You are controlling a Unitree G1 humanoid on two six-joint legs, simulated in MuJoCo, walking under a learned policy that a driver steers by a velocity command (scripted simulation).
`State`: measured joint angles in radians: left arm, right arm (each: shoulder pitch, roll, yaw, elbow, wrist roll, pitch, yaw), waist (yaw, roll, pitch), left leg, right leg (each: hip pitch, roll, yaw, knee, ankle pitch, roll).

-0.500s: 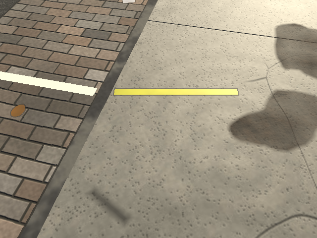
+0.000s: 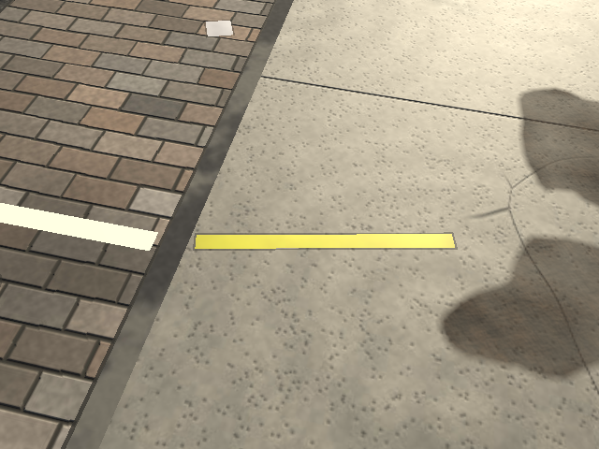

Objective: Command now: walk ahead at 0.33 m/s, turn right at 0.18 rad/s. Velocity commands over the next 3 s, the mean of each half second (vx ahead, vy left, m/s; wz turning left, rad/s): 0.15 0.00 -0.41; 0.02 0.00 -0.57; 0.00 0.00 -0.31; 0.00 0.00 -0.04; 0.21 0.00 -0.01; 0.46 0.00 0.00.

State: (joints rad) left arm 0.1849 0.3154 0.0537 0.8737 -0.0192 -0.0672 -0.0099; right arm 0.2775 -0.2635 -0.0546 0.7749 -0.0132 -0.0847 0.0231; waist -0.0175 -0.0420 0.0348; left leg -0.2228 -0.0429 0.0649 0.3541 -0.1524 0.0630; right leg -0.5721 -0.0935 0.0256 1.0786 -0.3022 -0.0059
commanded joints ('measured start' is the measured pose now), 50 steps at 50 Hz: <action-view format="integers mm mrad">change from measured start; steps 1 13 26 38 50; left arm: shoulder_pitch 68 55 -43 -5 -75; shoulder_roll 31 120 164 165 66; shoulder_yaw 8 58 74 82 50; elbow -31 -126 -252 -313 -352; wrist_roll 9 23 13 15 -2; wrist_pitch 19 20 82 94 124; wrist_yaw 6 -46 43 36 3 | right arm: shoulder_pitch -76 -74 -108 -114 -119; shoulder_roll -138 -177 -108 -227 -222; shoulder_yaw -35 -53 -25 -66 -73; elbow -54 -9 -70 -105 -123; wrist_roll -9 32 5 -46 6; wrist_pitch -28 61 75 56 90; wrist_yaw -14 -80 -74 -51 -61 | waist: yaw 55 75 14 35 -31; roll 103 79 -68 287 242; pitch -46 -129 -192 -103 -105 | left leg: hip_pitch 25 168 -258 53 141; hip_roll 272 234 31 459 338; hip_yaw -110 70 -153 -576 -138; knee -164 288 523 -75 -3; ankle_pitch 549 600 -195 186 335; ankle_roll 164 22 -145 205 148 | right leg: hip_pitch -14 255 300 -63 83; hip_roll -21 116 -44 190 78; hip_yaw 45 -73 344 139 -49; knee -101 -604 -762 -61 -243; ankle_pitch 115 306 258 -291 -103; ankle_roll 32 -77 -229 20 93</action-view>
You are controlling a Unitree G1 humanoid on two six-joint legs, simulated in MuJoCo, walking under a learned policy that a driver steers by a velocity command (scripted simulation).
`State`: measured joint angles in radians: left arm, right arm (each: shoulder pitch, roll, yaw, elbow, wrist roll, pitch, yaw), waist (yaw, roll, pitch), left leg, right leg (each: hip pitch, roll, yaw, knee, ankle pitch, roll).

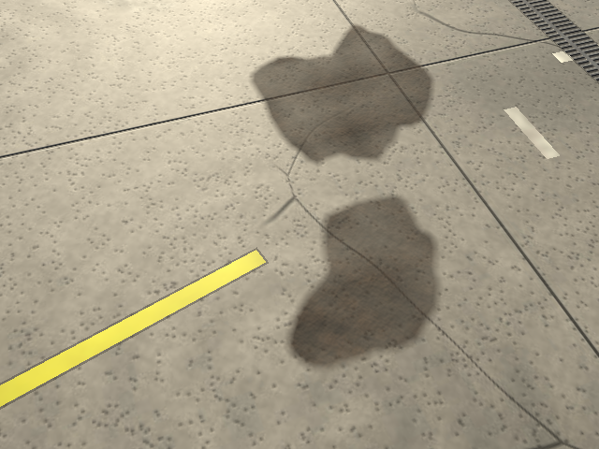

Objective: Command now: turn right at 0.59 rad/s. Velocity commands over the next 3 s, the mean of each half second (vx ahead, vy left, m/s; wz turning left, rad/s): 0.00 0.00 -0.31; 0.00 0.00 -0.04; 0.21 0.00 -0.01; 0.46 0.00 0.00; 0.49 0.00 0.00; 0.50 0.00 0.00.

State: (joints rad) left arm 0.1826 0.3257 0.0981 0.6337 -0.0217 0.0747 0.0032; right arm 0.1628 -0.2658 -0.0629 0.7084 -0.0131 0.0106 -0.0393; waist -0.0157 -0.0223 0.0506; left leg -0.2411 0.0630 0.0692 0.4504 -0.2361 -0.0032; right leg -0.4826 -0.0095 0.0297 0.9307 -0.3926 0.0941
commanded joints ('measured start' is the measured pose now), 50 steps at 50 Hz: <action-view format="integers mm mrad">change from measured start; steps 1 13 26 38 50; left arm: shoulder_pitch -67 -62 14 -33 -2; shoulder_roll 65 92 26 13 23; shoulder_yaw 10 -6 -38 -31 -26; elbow -113 -74 35 113 234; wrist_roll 0 25 46 32 26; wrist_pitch -15 -69 -85 -63 -62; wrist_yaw -13 7 -7 16 34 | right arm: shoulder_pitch -5 -13 20 12 17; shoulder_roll -224 -159 -208 -101 -86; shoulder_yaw -67 -47 -26 11 18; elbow -56 -22 10 54 138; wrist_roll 11 9 -6 0 4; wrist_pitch -6 3 -14 -42 -39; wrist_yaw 7 5 19 19 18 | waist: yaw -32 5 66 10 15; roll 227 -115 110 34 21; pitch -122 -137 -100 -57 -46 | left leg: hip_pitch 155 -304 145 20 32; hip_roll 238 8 89 13 -9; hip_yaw -134 -104 -166 -121 -105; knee -93 670 -4 -20 -35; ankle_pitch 419 -201 298 72 108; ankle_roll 212 -87 22 11 16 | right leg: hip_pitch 24 359 185 279 317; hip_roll -1 -210 -34 -17 -21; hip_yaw -70 182 104 68 61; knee -138 -567 -526 -486 -494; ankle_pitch -7 712 145 270 326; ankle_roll -16 -325 -163 -126 -112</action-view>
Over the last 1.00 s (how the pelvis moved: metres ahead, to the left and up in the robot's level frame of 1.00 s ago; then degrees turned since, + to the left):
0.20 0.00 0.00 -33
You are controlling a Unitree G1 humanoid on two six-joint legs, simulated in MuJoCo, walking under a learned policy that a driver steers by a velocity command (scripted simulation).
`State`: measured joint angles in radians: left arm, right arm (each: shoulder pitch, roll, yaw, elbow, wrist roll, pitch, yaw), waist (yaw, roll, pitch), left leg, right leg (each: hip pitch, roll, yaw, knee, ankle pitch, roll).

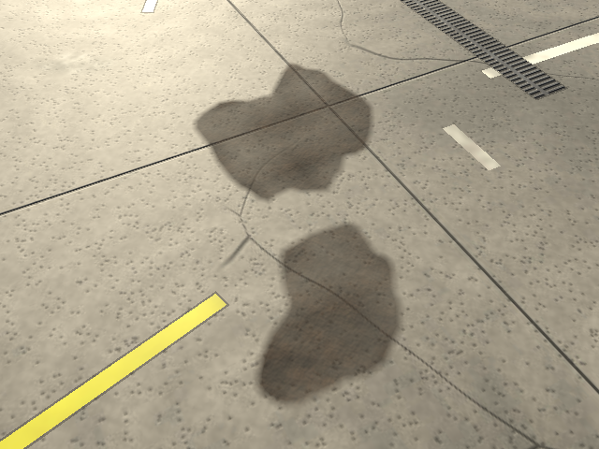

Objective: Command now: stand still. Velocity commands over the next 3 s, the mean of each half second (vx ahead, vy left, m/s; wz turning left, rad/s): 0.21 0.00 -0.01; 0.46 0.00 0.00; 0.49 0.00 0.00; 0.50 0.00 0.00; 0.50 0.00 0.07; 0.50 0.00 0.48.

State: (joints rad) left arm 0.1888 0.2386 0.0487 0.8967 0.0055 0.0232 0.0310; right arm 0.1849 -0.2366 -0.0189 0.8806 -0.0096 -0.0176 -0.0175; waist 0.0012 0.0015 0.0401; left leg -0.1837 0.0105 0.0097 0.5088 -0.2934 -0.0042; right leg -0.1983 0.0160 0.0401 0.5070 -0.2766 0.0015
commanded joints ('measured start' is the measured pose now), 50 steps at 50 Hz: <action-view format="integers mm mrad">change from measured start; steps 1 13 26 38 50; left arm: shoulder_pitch -8 -61 250 255 121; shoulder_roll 110 68 77 185 82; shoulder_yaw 23 17 1 31 19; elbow -19 16 123 122 8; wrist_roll -1 -32 -10 -15 -19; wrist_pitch -11 -87 -116 -92 -100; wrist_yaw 7 -17 -37 -11 -10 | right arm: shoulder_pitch -4 115 -89 -160 1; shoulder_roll -115 -215 -93 -160 -129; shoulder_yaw -25 -62 -42 -56 -49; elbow -26 53 -56 -126 1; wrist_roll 1 33 31 38 6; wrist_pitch -10 -37 -91 -79 -107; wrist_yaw -4 -16 46 61 52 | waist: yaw -2 -30 49 -56 28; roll -1 175 -90 -126 55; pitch -35 128 37 -31 -14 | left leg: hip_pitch -25 -55 -640 -171 -54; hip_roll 42 316 103 -28 203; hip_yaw -45 -483 -19 52 -217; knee -96 -352 514 39 -415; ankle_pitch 166 -523 84 242 167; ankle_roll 17 247 37 104 260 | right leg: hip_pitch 35 -263 321 298 -379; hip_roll -47 -25 -242 -261 -185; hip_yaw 49 -46 182 -5 36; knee -72 227 -353 -176 581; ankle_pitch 212 -170 290 820 53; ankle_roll -19 -62 -189 -123 -31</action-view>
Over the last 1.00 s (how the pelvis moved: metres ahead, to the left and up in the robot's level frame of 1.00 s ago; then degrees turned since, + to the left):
0.01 -0.02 -0.01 -8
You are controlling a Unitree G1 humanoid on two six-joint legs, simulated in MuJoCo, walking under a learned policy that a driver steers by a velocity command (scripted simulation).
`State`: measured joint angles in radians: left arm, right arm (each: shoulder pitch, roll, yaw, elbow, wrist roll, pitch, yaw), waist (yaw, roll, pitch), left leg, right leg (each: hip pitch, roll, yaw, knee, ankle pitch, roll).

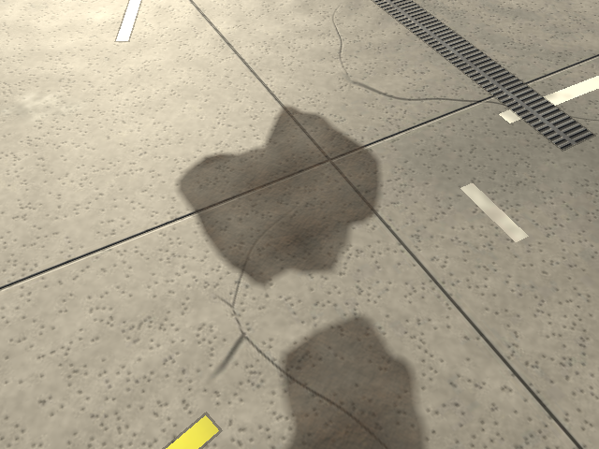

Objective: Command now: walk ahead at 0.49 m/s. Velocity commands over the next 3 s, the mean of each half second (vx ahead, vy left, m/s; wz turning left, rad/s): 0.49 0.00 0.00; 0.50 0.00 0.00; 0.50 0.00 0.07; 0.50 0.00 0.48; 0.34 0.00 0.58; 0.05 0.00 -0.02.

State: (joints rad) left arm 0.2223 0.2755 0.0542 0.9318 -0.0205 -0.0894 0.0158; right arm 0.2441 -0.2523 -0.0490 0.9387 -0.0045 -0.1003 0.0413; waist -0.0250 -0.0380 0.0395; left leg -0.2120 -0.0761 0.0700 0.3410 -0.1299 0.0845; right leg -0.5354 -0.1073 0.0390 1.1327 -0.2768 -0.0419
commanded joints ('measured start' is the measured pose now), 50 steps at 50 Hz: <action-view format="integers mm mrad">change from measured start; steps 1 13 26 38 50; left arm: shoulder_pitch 39 -317 -23 169 49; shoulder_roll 52 54 85 146 114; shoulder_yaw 15 -5 16 32 25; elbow -47 -179 -71 30 -35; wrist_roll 12 1 25 2 -2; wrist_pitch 14 -17 -25 4 -20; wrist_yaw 6 -49 -46 -8 -6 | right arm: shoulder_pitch -38 169 60 -307 -54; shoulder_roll -130 -178 -86 -71 -102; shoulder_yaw -23 -35 -16 -1 -22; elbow -50 33 -42 -170 -90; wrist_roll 0 23 21 23 -5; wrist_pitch -23 26 19 7 -4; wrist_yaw -15 -48 -44 -12 -11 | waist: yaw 45 -50 6 93 7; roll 83 85 -38 -15 116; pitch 5 47 -55 47 -74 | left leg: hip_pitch -18 264 -387 -446 116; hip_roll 291 328 229 169 323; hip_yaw -267 -161 -130 -86 -371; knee -260 -156 763 199 -133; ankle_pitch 8 172 -122 205 -19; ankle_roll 175 107 -53 -61 134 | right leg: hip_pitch -88 -113 379 543 -111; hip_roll -67 23 -118 -128 -31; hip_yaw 35 -24 166 20 35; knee -103 -626 -991 -990 43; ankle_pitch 102 291 248 308 -32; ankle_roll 25 11 -191 -149 -9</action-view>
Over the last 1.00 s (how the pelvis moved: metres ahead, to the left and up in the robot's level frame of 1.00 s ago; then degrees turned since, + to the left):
0.35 0.04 0.01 0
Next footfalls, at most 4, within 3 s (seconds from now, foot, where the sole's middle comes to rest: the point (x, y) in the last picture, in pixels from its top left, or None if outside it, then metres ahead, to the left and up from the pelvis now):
0.34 right None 0.38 -0.16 -0.78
0.88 left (265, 368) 0.68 0.09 -0.78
1.42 right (351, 261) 1.00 -0.15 -0.78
1.96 left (246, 199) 1.23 0.15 -0.78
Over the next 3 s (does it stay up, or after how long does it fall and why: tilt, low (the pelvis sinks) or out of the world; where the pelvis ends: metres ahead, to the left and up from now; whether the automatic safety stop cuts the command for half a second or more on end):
stays up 1.41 0.14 -0.01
